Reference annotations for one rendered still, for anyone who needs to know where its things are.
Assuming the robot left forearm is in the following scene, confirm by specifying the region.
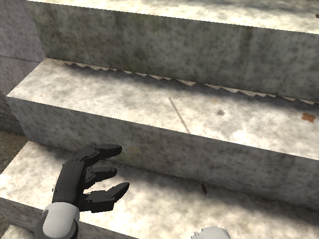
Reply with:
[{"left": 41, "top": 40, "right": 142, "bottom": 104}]
[{"left": 34, "top": 202, "right": 80, "bottom": 239}]

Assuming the robot right thigh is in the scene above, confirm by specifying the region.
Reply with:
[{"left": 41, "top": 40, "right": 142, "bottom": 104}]
[{"left": 190, "top": 225, "right": 231, "bottom": 239}]

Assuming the robot left hand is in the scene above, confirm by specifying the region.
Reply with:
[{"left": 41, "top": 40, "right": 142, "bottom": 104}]
[{"left": 52, "top": 142, "right": 130, "bottom": 213}]

